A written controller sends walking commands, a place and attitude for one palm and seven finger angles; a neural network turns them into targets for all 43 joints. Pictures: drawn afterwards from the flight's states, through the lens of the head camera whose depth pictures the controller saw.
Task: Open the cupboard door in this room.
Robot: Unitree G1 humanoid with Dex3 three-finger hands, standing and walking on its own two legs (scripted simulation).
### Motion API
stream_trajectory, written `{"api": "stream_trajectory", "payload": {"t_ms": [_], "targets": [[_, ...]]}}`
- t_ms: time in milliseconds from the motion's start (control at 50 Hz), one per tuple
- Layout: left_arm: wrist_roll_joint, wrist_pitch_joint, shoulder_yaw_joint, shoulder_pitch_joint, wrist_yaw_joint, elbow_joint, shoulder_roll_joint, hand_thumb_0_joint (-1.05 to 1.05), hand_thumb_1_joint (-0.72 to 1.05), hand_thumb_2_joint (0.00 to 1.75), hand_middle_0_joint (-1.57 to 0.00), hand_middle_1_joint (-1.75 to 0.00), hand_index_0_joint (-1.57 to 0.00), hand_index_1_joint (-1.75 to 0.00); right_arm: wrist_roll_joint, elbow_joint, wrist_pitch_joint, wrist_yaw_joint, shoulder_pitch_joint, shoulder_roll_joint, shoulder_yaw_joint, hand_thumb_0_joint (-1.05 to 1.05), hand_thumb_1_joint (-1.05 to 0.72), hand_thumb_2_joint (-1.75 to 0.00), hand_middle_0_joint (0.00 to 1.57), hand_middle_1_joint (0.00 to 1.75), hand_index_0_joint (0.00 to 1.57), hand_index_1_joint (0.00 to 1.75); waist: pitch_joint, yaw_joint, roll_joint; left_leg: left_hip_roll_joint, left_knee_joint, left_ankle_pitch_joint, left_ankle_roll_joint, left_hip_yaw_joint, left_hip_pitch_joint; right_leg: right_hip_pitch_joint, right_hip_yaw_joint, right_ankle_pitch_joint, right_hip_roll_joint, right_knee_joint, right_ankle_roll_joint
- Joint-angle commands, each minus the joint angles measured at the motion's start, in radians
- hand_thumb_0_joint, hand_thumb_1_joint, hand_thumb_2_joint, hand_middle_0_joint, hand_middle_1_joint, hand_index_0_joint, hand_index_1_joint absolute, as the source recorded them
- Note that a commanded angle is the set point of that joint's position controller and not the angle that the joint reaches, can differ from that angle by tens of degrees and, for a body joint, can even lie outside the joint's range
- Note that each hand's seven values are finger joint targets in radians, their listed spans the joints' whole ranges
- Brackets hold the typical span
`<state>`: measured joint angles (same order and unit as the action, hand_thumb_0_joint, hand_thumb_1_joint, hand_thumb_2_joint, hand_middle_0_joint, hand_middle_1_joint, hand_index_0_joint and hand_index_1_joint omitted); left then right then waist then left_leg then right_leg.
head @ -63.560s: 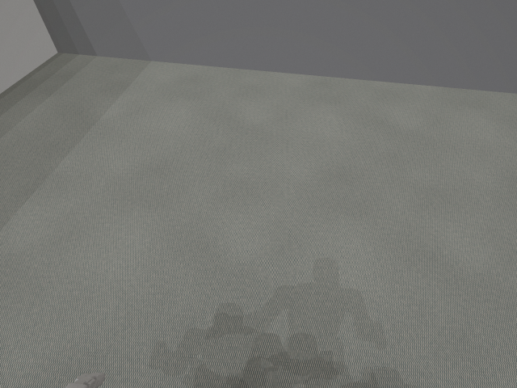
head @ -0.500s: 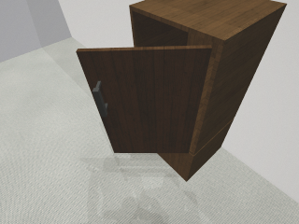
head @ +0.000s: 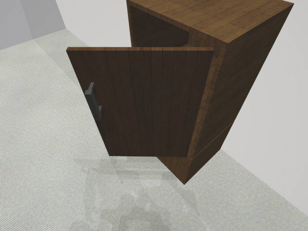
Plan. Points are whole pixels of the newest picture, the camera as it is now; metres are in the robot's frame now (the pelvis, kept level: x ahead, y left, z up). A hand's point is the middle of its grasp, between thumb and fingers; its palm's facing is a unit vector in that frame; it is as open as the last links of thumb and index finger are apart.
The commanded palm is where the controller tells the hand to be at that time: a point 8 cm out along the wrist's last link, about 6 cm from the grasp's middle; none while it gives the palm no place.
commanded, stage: look again from close up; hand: left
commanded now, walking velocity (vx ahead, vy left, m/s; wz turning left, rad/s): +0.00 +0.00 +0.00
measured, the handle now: (95, 102) +0.48 +0.23 +0.04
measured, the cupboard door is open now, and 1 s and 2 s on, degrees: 47 47 47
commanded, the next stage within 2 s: raise the hand with hooked fingers in 0.48 s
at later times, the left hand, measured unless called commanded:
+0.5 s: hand out of the picture +0.02 +0.18 -0.17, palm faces +0.01 -0.98 -0.22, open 7.4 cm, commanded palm none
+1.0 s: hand (85, 225) +0.15 +0.19 -0.05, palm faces +0.05 -1.00 +0.02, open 8.6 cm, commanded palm +0.13 +0.25 -0.04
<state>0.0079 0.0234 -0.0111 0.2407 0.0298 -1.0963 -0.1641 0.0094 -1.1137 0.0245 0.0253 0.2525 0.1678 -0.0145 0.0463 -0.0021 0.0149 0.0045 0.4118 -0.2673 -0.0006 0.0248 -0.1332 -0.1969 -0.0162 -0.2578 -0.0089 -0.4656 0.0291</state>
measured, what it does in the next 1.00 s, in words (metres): lowers itself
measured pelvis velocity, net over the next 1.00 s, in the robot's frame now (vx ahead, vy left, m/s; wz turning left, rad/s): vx -0.04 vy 0.00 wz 0.03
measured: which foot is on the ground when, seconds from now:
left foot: down 0.00-1.00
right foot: down 0.00-1.00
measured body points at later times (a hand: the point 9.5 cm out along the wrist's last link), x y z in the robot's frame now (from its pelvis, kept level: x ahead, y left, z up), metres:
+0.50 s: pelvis +0.00 -0.01 +0.00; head +0.02 -0.01 +0.45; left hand +0.02 +0.23 -0.15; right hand +0.02 -0.23 -0.16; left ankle -0.03 +0.12 -0.74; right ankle -0.01 -0.10 -0.74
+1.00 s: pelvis -0.04 +0.00 -0.08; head +0.00 +0.00 +0.37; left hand +0.14 +0.24 -0.05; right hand +0.21 -0.25 -0.11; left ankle -0.03 +0.12 -0.74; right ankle -0.01 -0.10 -0.74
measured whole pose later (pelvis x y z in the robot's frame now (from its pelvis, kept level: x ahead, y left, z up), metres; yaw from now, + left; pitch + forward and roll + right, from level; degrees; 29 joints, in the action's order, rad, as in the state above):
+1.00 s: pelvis -0.04 +0.00 -0.08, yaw +2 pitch +11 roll +1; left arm -0.29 0.48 0.15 0.39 -0.34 -0.17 -0.18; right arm -0.04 -0.48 0.24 0.03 0.13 0.29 0.06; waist -0.13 0.03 -0.02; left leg 0.01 1.10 -0.52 -0.01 0.00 -0.79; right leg -0.82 -0.05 -0.49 0.01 -1.11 0.04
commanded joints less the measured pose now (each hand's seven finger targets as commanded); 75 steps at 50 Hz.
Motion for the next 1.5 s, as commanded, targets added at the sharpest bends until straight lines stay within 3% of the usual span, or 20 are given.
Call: {"api": "stream_trajectory", "payload": {"t_ms": [0, 540, 560, 580, 600, 620, 640, 660, 680, 700, 720, 740, 780, 820, 860, 920, 1020, 1080, 1220, 1480], "targets": [[0.001, 0.013, 0.026, 0.056, 0.008, 0.036, -0.131, 0.0, 0.9, 0.9, -0.2, -0.3, -0.2, -0.3, 0.003, 0.025, 0.014, 0.008, 0.048, 0.1, 0.016, 0.0, -0.9, -0.9, 0.2, 0.3, 0.2, 0.3, -0.024, 0.003, -0.024, -0.096, -0.054, 0.193, 0.023, -0.064, -0.026, 0.045, 0.111, 0.263, 0.117, 0.071, 0.025], [0.002, 0.011, 0.03, 0.038, 0.004, 0.037, -0.146, 0.0, 0.9, 0.9, -0.2, -0.3, -0.2, -0.3, 0.003, 0.015, 0.012, 0.01, 0.025, 0.115, 0.022, 0.0, -0.9, -0.9, 0.2, 0.3, 0.2, 0.3, -0.016, 0.007, -0.027, -0.101, -0.073, 0.186, 0.02, -0.067, -0.014, 0.048, 0.111, 0.239, 0.115, 0.102, 0.021], [0.01, 0.03, 0.031, 0.154, 0.047, -0.012, -0.128, 0.0, 0.9, 0.9, -0.2, -0.3, -0.2, -0.3, -0.01, 0.073, 0.016, 0.0, -0.055, 0.127, 0.029, 0.0, -0.9, -0.9, 0.2, 0.3, 0.2, 0.3, -0.024, 0.043, -0.029, -0.112, 0.14, 0.194, -0.003, -0.012, -0.074, 0.059, 0.154, 0.644, 0.186, 0.081, -0.025], [-0.198, 0.253, 0.194, -0.645, 0.034, 1.51, -0.384, 0.0, 0.88, 0.89, -0.2, -0.32, -0.2, -0.32, -0.059, 0.429, 0.156, 0.045, -0.037, 0.275, 0.052, 0.0, -0.9, -0.9, 0.2, 0.3, 0.2, 0.3, -0.512, -0.071, 0.147, 0.02, 0.005, 0.302, 0.029, -0.028, 0.144, 0.151, 0.094, 0.502, 0.082, 0.002, 0.005], [-0.117, 0.213, 0.184, -0.133, 0.066, 1.245, -0.304, 0.0, 0.85, 0.88, -0.2, -0.33, -0.2, -0.33, -0.035, 0.394, 0.238, 0.083, -0.093, 0.193, 0.041, 0.0, -0.9, -0.9, 0.2, 0.3, 0.2, 0.3, -0.481, 0.035, 0.265, -0.014, 0.007, 0.431, 0.035, 0.0, 0.166, 0.124, 0.045, 0.303, 0.031, -0.042, 0.028], [-0.159, 0.084, 0.07, 0.143, 0.088, 1.051, -0.077, 0.0, 0.83, 0.87, -0.21, -0.34, -0.21, -0.34, -0.052, 0.389, 0.254, 0.075, -0.096, 0.155, 0.045, 0.0, -0.9, -0.9, 0.2, 0.3, 0.2, 0.3, -0.302, 0.007, 0.218, -0.028, 0.021, 0.381, 0.006, -0.027, 0.052, 0.018, -0.025, 0.163, 0.032, -0.025, 0.008], [-0.184, 0.096, 0.059, 0.054, 0.071, 1.04, -0.025, 0.0, 0.81, 0.86, -0.21, -0.36, -0.21, -0.36, -0.059, 0.378, 0.258, 0.068, -0.069, 0.183, 0.042, 0.0, -0.9, -0.9, 0.2, 0.3, 0.2, 0.3, -0.127, -0.044, 0.017, -0.026, 0.047, 0.279, 0.01, -0.046, -0.036, -0.083, -0.058, 0.147, 0.025, -0.016, -0.01], [-0.202, 0.157, 0.096, -0.02, 0.048, 1.053, -0.061, 0.0, 0.78, 0.85, -0.21, -0.37, -0.21, -0.37, -0.049, 0.435, 0.271, 0.065, -0.096, 0.208, 0.061, 0.0, -0.9, -0.9, 0.2, 0.3, 0.2, 0.3, 0.0, -0.058, -0.098, -0.018, 0.088, 0.158, 0.024, -0.059, -0.131, -0.189, -0.065, 0.079, 0.022, -0.019, -0.024], [-0.206, 0.226, 0.155, 0.009, 0.018, 0.969, -0.091, 0.0, 0.76, 0.84, -0.21, -0.39, -0.21, -0.39, -0.031, 0.443, 0.277, 0.06, -0.075, 0.224, 0.079, 0.0, -0.9, -0.9, 0.2, 0.3, 0.2, 0.3, -0.02, -0.064, -0.198, -0.01, 0.145, 0.078, 0.024, -0.051, -0.2, -0.272, -0.072, -0.007, 0.021, -0.045, -0.031], [-0.22, 0.299, 0.166, 0.128, -0.028, 0.885, -0.047, 0.0, 0.74, 0.83, -0.21, -0.4, -0.21, -0.4, -0.02, 0.475, 0.282, 0.05, -0.089, 0.214, 0.085, 0.0, -0.9, -0.9, 0.2, 0.3, 0.2, 0.3, -0.021, -0.025, -0.248, 0.0, 0.198, 0.012, 0.015, -0.05, -0.298, -0.333, -0.076, -0.091, 0.018, -0.096, -0.03], [-0.228, 0.376, 0.175, 0.222, -0.081, 0.839, -0.036, 0.0, 0.71, 0.82, -0.21, -0.42, -0.21, -0.42, -0.023, 0.51, 0.293, 0.033, -0.114, 0.206, 0.087, 0.0, -0.9, -0.9, 0.2, 0.3, 0.2, 0.3, -0.04, 0.021, -0.155, 0.017, 0.249, -0.006, 0.005, -0.032, -0.352, -0.352, -0.059, -0.103, 0.024, -0.155, -0.017], [-0.24, 0.457, 0.166, 0.276, -0.14, 0.846, -0.008, 0.0, 0.69, 0.81, -0.22, -0.43, -0.22, -0.43, -0.014, 0.542, 0.3, 0.015, -0.12, 0.198, 0.088, 0.0, -0.9, -0.9, 0.2, 0.3, 0.2, 0.3, -0.118, 0.048, -0.155, 0.023, 0.301, -0.01, -0.006, -0.021, -0.402, -0.364, -0.059, -0.103, 0.022, -0.229, -0.01], [-0.26, 0.609, 0.165, 0.321, -0.264, 0.854, -0.013, 0.0, 0.64, 0.79, -0.22, -0.47, -0.22, -0.47, -0.012, 0.598, 0.306, -0.017, -0.14, 0.198, 0.099, 0.0, -0.9, -0.9, 0.2, 0.3, 0.2, 0.3, -0.179, 0.066, -0.136, 0.033, 0.415, -0.021, -0.014, -0.007, -0.52, -0.409, -0.03, -0.069, 0.02, -0.345, 0.0], [-0.27, 0.682, 0.251, 0.325, -0.369, 0.833, -0.119, 0.0, 0.6, 0.77, -0.22, -0.5, -0.22, -0.5, -0.021, 0.648, 0.296, -0.033, -0.136, 0.212, 0.112, 0.0, -0.9, -0.9, 0.2, 0.3, 0.2, 0.3, -0.235, 0.076, -0.11, 0.042, 0.505, -0.026, -0.01, 0.001, -0.61, -0.413, 0.031, -0.052, 0.034, -0.41, 0.009], [-0.314, 0.618, 0.267, 0.24, -0.413, 0.952, -0.145, 0.0, 0.55, 0.75, -0.22, -0.53, -0.22, -0.53, -0.039, 0.738, 0.275, -0.021, -0.167, 0.222, 0.107, 0.0, -0.9, -0.9, 0.2, 0.3, 0.2, 0.3, -0.305, 0.076, -0.111, 0.051, 0.522, -0.088, 0.006, 0.017, -0.654, -0.418, 0.057, -0.158, 0.036, -0.408, -0.002], [-0.347, 0.524, 0.29, 0.079, -0.375, 1.18, -0.19, 0.0, 0.48, 0.72, -0.23, -0.57, -0.23, -0.57, -0.05, 0.794, 0.253, 0.01, -0.155, 0.214, 0.096, 0.0, -0.9, -0.9, 0.2, 0.3, 0.2, 0.3, -0.334, 0.048, -0.017, 0.042, 0.55, -0.135, 0.019, 0.007, -0.657, -0.453, 0.096, -0.281, 0.032, -0.383, -0.01], [-0.283, 0.531, 0.214, -0.084, -0.284, 1.449, -0.191, 0.0, 0.36, 0.67, -0.24, -0.64, -0.24, -0.64, -0.031, 0.76, 0.245, 0.043, -0.065, 0.202, 0.069, 0.0, -0.9, -0.9, 0.2, 0.3, 0.2, 0.3, -0.366, -0.04, 0.047, 0.001, 0.566, -0.047, 0.038, -0.054, -0.553, -0.505, 0.026, -0.104, -0.002, -0.434, -0.003], [-0.275, 0.512, 0.201, -0.052, -0.307, 1.357, -0.188, 0.0, 0.29, 0.64, -0.24, -0.69, -0.24, -0.69, -0.035, 0.717, 0.259, 0.054, -0.058, 0.203, 0.061, 0.0, -0.9, -0.9, 0.2, 0.3, 0.2, 0.3, -0.346, -0.052, 0.059, -0.002, 0.56, -0.063, 0.032, -0.067, -0.554, -0.522, 0.002, -0.112, -0.004, -0.425, -0.006], [-0.342, 0.323, 0.349, 0.048, -0.362, 1.192, -0.269, 0.0, 0.13, 0.57, -0.25, -0.8, -0.25, -0.8, -0.053, 0.722, 0.245, 0.068, -0.091, 0.197, 0.049, 0.0, -0.9, -0.9, 0.2, 0.3, 0.2, 0.3, -0.367, 0.021, -0.013, 0.009, 0.477, -0.045, 0.024, -0.065, -0.574, -0.352, 0.008, -0.132, 0.001, -0.344, -0.011], [-0.357, 0.378, 0.375, -0.065, -0.377, 1.183, -0.294, 0.0, -0.17, 0.44, -0.28, -0.99, -0.28, -0.99, -0.052, 0.695, 0.278, 0.066, -0.035, 0.223, 0.051, 0.0, -0.9, -0.9, 0.2, 0.3, 0.2, 0.3, -0.333, 0.005, 0.024, 0.007, 0.394, -0.006, 0.022, -0.057, -0.474, -0.338, -0.016, -0.068, 0.003, -0.307, -0.011]]}}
